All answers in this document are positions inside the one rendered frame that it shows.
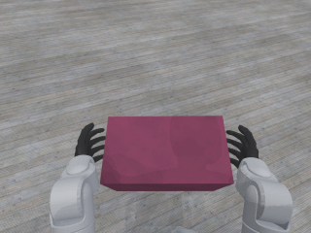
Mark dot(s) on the right robot forearm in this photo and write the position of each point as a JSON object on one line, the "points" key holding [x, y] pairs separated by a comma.
{"points": [[268, 205]]}

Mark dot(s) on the right robot shin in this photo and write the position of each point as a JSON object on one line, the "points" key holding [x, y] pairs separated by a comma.
{"points": [[178, 227]]}

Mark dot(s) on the left robot forearm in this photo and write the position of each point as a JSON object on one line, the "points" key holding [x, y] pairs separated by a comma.
{"points": [[71, 205]]}

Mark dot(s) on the left robot hand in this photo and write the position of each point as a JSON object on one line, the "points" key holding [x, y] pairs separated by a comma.
{"points": [[85, 143]]}

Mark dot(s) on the right robot hand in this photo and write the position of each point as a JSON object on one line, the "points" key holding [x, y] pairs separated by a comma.
{"points": [[247, 147]]}

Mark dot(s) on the carton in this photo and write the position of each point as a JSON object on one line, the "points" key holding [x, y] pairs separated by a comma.
{"points": [[166, 153]]}

